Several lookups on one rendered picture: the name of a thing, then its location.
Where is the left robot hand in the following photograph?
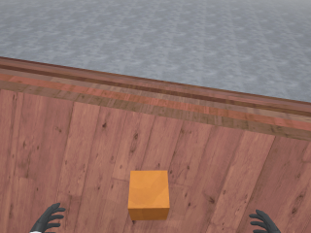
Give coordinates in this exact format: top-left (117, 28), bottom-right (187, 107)
top-left (29, 203), bottom-right (66, 233)

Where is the carton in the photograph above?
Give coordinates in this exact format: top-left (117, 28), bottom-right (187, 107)
top-left (127, 170), bottom-right (170, 220)

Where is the right robot hand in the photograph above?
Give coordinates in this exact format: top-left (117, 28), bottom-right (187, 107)
top-left (249, 209), bottom-right (281, 233)

